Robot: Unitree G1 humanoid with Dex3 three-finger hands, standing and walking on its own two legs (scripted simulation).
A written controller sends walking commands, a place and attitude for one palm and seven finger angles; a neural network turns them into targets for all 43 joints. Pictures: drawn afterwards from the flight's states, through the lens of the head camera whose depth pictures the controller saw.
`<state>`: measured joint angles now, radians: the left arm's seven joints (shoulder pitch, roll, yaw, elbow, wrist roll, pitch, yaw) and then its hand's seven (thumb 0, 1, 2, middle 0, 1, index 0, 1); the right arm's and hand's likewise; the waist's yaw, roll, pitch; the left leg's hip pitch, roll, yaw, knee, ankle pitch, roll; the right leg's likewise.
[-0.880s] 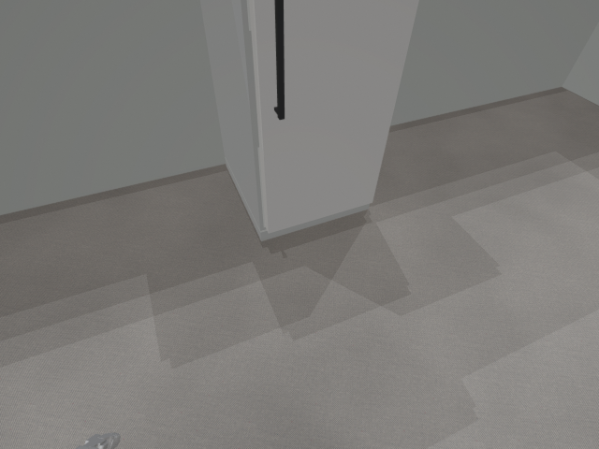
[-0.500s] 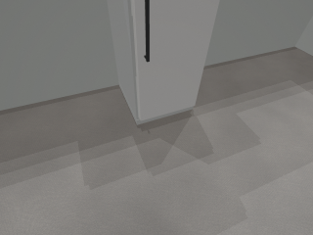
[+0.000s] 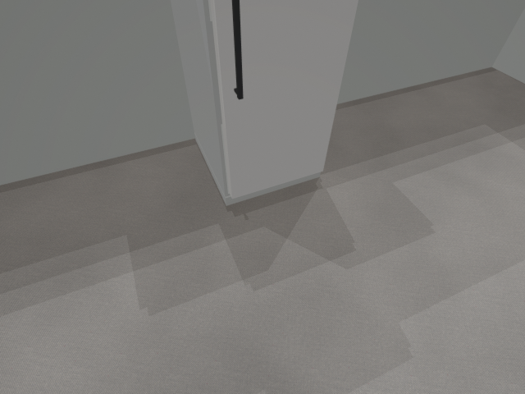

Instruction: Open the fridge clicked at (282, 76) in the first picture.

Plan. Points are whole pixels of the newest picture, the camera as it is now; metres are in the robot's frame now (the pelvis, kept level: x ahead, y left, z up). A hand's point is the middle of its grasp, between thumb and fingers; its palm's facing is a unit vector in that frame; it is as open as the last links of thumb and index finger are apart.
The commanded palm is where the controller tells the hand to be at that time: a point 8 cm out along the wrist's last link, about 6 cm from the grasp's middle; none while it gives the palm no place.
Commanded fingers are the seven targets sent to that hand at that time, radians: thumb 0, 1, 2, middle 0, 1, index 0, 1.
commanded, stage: look at it before walking up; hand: left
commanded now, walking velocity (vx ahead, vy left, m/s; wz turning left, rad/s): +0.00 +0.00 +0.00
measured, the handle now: (235, 39) +1.08 +0.15 +0.07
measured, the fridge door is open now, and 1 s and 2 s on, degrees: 0 0 0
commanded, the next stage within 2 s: walk to a spot facing it in 0.56 s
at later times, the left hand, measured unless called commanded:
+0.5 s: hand out of the picture +0.09 +0.25 -0.15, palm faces -0.02 -0.94 -0.33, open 7.4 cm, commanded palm none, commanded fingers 0.00 0.90 0.90 -0.20 -0.30 -0.20 -0.30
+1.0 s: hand out of the picture +0.06 +0.21 -0.18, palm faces -0.12 -0.95 -0.28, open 7.4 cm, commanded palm none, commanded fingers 0.00 0.90 0.90 -0.20 -0.30 -0.20 -0.30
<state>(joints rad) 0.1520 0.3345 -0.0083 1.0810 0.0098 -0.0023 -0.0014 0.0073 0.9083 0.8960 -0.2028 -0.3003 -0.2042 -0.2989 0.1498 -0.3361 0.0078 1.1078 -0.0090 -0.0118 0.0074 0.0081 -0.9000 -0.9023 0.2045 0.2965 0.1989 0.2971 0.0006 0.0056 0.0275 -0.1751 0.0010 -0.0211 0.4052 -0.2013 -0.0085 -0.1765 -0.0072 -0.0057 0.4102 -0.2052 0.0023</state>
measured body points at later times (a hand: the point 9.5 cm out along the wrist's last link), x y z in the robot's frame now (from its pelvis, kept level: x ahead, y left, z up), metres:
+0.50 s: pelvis +0.01 +0.00 +0.00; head +0.01 +0.00 +0.45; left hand +0.09 +0.30 -0.13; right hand +0.10 -0.29 -0.13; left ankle +0.01 +0.13 -0.74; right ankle +0.01 -0.12 -0.74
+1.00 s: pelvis -0.01 -0.01 -0.01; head +0.01 -0.01 +0.44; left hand +0.07 +0.26 -0.16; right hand +0.04 -0.27 -0.16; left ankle +0.01 +0.12 -0.74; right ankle -0.01 -0.11 -0.73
